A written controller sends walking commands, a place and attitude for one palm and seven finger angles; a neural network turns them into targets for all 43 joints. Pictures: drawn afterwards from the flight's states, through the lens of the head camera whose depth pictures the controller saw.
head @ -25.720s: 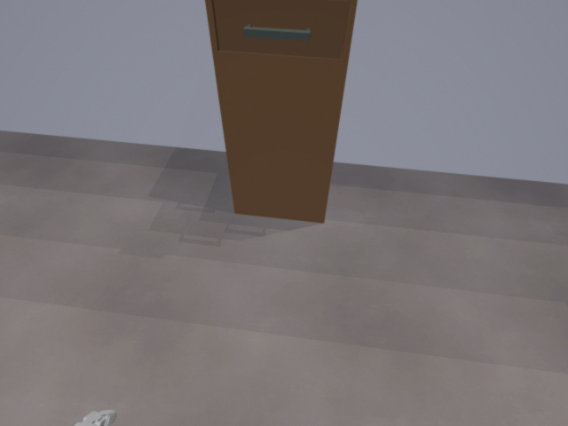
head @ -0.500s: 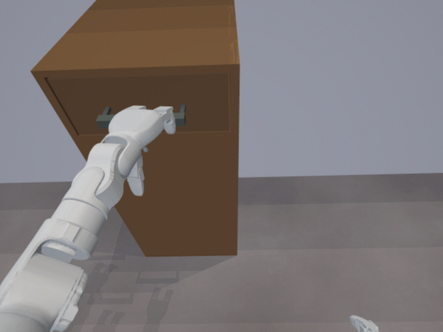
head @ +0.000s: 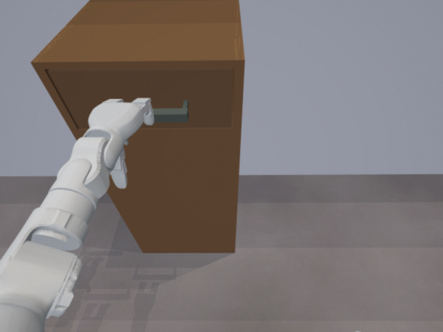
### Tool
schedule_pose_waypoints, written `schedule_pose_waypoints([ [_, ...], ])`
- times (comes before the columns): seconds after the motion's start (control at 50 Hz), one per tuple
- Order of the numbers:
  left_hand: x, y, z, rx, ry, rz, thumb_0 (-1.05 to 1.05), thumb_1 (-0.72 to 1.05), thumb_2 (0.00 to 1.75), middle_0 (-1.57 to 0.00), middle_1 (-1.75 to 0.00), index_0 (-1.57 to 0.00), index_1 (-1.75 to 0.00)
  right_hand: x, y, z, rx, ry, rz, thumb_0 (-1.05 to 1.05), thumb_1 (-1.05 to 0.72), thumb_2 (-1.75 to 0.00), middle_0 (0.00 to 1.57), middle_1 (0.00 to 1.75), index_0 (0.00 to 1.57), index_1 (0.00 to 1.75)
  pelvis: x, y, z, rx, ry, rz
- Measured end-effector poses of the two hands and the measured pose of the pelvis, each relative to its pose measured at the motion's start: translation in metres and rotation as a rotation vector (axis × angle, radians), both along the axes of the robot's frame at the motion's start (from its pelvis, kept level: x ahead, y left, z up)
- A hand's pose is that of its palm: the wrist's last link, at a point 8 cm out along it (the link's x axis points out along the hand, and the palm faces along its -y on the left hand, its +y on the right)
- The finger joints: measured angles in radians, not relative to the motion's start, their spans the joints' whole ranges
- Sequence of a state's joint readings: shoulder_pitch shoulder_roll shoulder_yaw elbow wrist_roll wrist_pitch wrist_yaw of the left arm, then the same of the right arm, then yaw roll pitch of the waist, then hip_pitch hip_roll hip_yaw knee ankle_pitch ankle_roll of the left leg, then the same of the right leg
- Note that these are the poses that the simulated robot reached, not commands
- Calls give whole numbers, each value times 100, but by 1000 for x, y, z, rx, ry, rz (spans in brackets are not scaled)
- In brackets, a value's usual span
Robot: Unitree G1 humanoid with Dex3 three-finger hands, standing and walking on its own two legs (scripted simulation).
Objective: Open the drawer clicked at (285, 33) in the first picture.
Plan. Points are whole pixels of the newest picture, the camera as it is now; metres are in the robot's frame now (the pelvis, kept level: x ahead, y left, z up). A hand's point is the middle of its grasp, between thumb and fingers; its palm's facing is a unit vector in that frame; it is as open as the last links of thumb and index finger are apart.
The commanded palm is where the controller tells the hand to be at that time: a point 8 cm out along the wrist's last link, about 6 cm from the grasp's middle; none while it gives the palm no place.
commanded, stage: lower the fingers behind the handle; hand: left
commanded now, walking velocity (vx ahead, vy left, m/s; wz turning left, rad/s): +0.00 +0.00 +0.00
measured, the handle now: (145, 109) +0.55 +0.20 +0.11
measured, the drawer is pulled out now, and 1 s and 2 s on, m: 0.00 0.00 0.00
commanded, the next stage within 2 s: close the thumb around the handle in 0.82 s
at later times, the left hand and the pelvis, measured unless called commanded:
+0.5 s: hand (149, 140) +0.45 +0.17 +0.10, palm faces +0.03 -0.02 -1.00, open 13.1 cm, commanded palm +0.43 +0.19 +0.14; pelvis -0.02 +0.00 +0.00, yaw -2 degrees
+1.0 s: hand (140, 148) +0.45 +0.19 +0.08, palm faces +0.02 -0.01 -1.00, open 13.3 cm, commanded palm +0.44 +0.20 +0.14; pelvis -0.02 +0.00 -0.01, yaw -2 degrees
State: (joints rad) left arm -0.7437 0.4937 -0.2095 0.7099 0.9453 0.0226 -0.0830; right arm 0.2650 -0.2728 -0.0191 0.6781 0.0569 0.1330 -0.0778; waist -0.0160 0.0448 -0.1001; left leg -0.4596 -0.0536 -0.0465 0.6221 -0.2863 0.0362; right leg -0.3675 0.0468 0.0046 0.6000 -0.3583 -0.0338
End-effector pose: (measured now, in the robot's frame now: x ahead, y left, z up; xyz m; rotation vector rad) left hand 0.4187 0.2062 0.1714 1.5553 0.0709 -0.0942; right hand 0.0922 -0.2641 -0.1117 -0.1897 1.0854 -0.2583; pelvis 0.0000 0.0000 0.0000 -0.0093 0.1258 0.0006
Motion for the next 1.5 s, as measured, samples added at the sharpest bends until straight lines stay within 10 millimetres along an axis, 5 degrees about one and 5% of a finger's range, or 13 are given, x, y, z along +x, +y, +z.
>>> schedule_pose_waypoints([
  [0.18,4,-22,-27,-63,-145,-81,0,-49,30,-38,-126,-31,-120,0,10,-8,27,-9,1,1,-90,-90,20,29,20,30,-6,8,-6,-3,57,-23],
  [0.4,9,-38,-20,-13,-193,72,0,-49,30,-44,-127,-42,-133,-31,32,-22,106,48,-35,1,-90,-90,21,30,21,30,-14,8,-6,-2,50,-27],
  [0.62,9,-37,-14,2,-97,74,0,-49,30,-37,-124,-39,-130,-74,2,-9,20,36,-116,1,-90,-90,21,30,21,30,-27,-1,-5,4,30,-49],
  [0.76,6,-23,-28,7,-83,57,0,-49,30,-34,-124,-34,-123,-95,-16,-6,-25,65,-136,1,-90,-90,20,29,20,30,-30,-3,-6,1,40,-52],
  [0.88,6,-17,-34,6,-109,41,0,-49,30,-34,-124,-35,-124,-95,-15,-10,-22,102,-120,1,-90,-90,20,29,20,30,-27,-3,-7,-3,59,-38],
  [1.02,7,-18,-33,6,-124,49,0,-46,31,-38,-126,-38,-126,-72,-1,-15,23,83,-94,1,-90,-90,20,29,20,30,-18,-1,-6,-5,62,-29],
  [1.26,9,-17,-31,-2,-112,51,0,0,51,-40,-128,-42,-129,-26,15,-10,51,-11,-41,1,-90,-90,21,30,21,30,-12,2,-5,-2,50,-29],
  [1.5,10,-17,-30,-4,-125,51,0,62,78,-42,-135,-44,-134,-31,6,-8,26,13,-49,1,-90,-90,21,30,21,30,-10,4,-5,-3,49,-31],
])
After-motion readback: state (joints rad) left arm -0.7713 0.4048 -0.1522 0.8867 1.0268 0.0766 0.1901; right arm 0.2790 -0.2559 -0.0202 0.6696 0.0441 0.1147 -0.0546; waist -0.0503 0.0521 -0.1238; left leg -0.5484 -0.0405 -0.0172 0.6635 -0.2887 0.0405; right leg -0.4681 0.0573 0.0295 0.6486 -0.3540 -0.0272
